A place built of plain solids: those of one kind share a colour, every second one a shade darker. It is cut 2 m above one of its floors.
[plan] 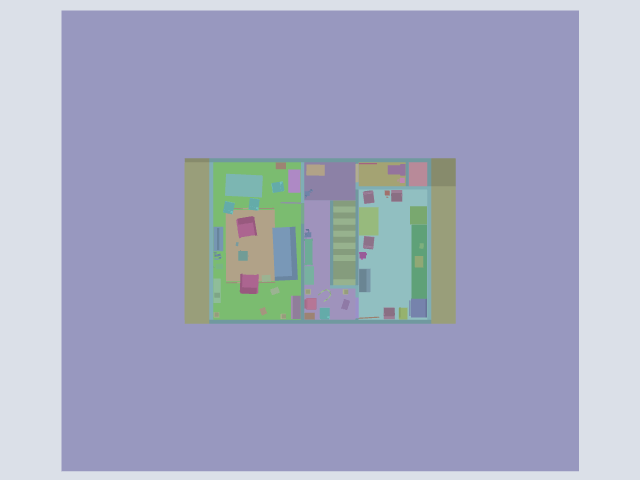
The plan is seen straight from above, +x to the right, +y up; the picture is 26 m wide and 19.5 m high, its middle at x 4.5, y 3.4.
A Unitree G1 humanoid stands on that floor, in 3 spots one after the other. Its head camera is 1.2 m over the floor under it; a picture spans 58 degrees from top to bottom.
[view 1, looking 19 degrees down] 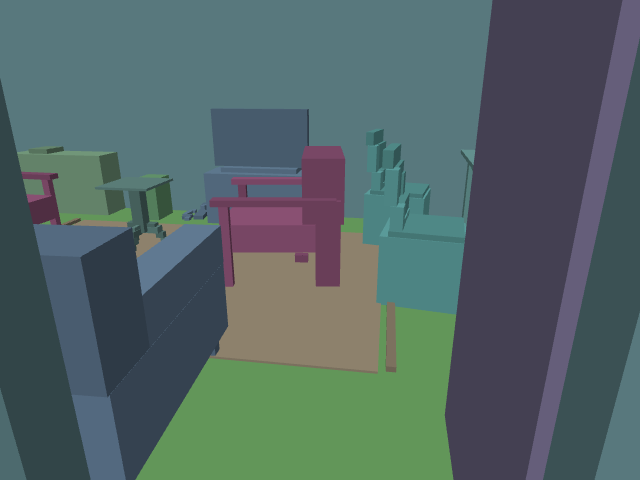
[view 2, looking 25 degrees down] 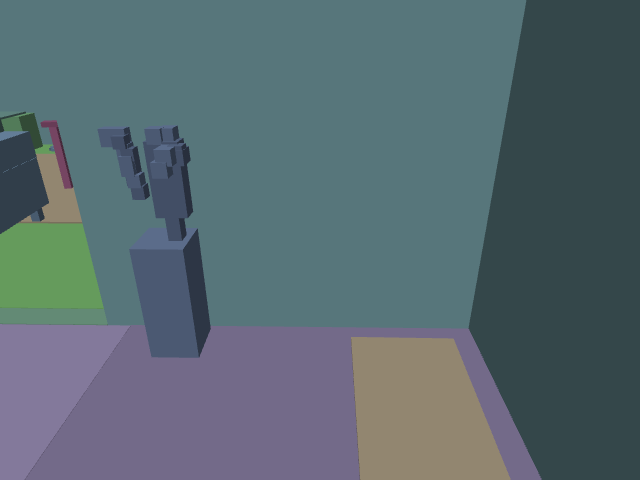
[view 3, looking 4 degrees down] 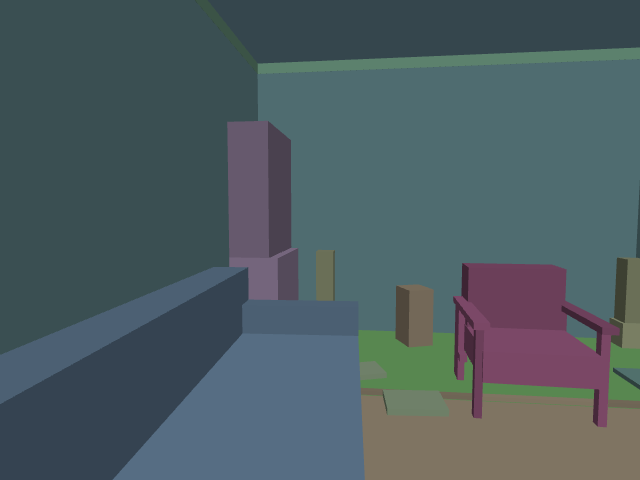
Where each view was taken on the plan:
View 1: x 4.33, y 4.62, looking -171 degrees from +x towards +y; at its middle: armchair_frame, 2.68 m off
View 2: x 5.49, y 5.91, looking -179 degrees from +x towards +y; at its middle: wall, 1.80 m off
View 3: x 2.58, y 4.47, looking -83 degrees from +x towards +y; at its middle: wall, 4.36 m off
